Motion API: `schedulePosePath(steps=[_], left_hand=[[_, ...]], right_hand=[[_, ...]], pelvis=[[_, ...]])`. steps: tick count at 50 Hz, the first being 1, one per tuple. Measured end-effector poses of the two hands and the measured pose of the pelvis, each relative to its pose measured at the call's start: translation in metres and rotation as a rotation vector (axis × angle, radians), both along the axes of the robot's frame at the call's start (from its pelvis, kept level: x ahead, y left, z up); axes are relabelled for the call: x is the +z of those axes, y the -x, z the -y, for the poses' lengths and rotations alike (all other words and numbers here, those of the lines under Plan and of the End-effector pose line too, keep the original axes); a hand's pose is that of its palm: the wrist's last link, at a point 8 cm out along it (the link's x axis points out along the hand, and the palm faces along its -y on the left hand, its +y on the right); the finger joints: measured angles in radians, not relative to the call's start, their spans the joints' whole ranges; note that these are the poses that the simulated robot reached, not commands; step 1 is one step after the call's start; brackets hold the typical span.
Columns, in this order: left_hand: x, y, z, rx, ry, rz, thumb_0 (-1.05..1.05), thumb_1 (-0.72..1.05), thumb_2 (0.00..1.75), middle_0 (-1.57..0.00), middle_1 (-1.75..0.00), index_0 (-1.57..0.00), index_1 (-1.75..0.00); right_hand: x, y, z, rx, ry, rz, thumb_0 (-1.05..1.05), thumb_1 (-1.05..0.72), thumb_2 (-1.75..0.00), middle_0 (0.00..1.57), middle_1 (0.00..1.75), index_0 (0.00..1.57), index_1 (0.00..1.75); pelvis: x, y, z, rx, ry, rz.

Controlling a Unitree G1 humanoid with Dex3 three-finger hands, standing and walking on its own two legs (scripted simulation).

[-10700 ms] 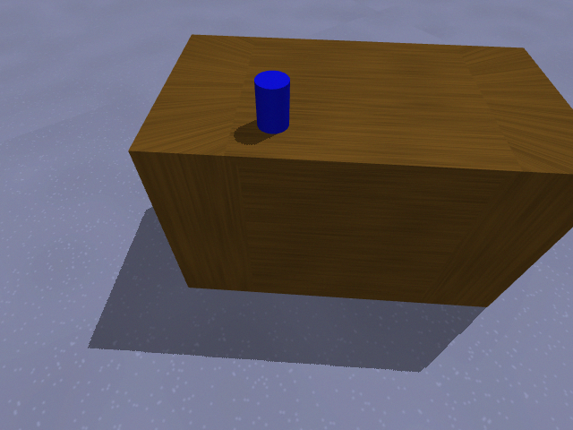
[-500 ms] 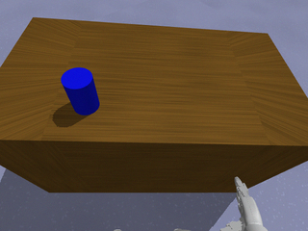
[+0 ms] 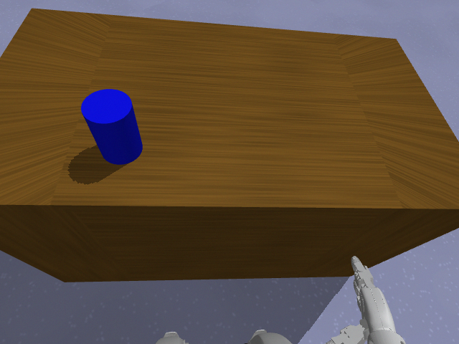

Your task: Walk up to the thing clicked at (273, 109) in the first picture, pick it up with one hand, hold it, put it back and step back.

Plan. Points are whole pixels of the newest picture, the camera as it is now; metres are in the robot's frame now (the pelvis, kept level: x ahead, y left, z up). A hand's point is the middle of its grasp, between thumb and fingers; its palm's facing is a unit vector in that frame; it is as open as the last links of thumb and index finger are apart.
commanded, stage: go down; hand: left
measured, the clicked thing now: (115, 129) +0.50 +0.19 +0.02
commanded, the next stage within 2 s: approach in 0.54 s
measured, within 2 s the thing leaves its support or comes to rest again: neither
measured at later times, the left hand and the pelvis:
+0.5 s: hand out of the picture +0.42 +0.39 +0.15, palm faces +0.24 -0.97 +0.02, open 17.5 cm; pelvis +0.00 +0.00 -0.01, yaw +0 degrees
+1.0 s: hand (14, 141) +0.43 +0.33 +0.07, palm faces +0.15 -0.99 +0.05, open 17.6 cm; pelvis -0.01 +0.00 -0.02, yaw +0 degrees
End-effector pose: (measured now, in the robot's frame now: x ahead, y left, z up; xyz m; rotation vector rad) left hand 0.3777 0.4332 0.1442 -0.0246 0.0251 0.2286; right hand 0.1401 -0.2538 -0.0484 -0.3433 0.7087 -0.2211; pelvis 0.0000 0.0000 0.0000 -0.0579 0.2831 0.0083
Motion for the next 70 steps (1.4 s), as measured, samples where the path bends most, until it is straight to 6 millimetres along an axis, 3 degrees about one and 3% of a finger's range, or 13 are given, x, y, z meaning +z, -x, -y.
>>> schedulePosePath(steps=[30, 40, 45, 51, 59, 65, 70], left_hand=[[0.006, -0.012, -0.010, 0.021, 0.000, -0.010, -0.01, -0.56, 0.09, -0.05, -0.04, -0.05, -0.06], [-0.019, -0.005, -0.004, -0.003, 0.003, -0.051, -0.01, -0.54, 0.09, -0.06, -0.04, -0.04, -0.07], [-0.045, -0.011, 0.016, -0.033, 0.023, -0.063, -0.01, -0.56, 0.09, -0.05, -0.04, -0.04, -0.07], [-0.083, -0.033, 0.061, -0.091, 0.047, -0.068, -0.01, -0.57, 0.09, -0.05, -0.04, -0.03, -0.07], [-0.125, -0.073, 0.126, -0.119, 0.067, -0.048, -0.01, -0.59, 0.08, -0.06, -0.05, -0.05, -0.07], [-0.122, -0.093, 0.144, -0.039, 0.034, -0.006, -0.01, -0.58, 0.07, -0.06, -0.05, -0.05, -0.07], [-0.106, -0.096, 0.151, -0.030, -0.019, -0.001, -0.01, -0.56, 0.06, -0.06, -0.05, -0.06, -0.06]], right_hand=[[0.002, 0.001, -0.001, 0.010, 0.007, 0.012, -0.01, 0.53, -0.05, 0.06, 0.05, 0.06, 0.05], [0.002, -0.003, -0.008, 0.045, 0.000, 0.017, -0.01, 0.54, -0.05, 0.06, 0.05, 0.06, 0.05], [-0.002, -0.005, -0.015, 0.075, -0.010, 0.021, -0.01, 0.55, -0.05, 0.06, 0.06, 0.06, 0.05], [0.004, -0.004, -0.012, 0.084, 0.014, 0.059, -0.01, 0.55, -0.05, 0.06, 0.06, 0.06, 0.05], [0.003, 0.028, 0.004, 0.041, 0.065, 0.023, -0.01, 0.55, -0.05, 0.06, 0.06, 0.06, 0.05], [-0.011, 0.052, 0.015, -0.031, 0.070, -0.044, -0.01, 0.54, -0.05, 0.06, 0.06, 0.06, 0.05], [-0.020, 0.049, 0.015, -0.055, 0.033, -0.048, -0.01, 0.53, -0.05, 0.06, 0.05, 0.06, 0.05]], pelvis=[[-0.007, -0.001, -0.001, -0.005, 0.010, -0.026], [-0.009, -0.001, -0.002, 0.001, 0.009, -0.027], [-0.014, 0.004, -0.002, 0.006, 0.012, -0.036], [-0.022, 0.014, -0.002, 0.003, 0.013, -0.052], [-0.037, 0.028, 0.000, -0.016, 0.016, -0.088], [-0.045, 0.032, 0.000, -0.037, 0.015, -0.116], [-0.047, 0.028, 0.001, -0.042, 0.009, -0.126]])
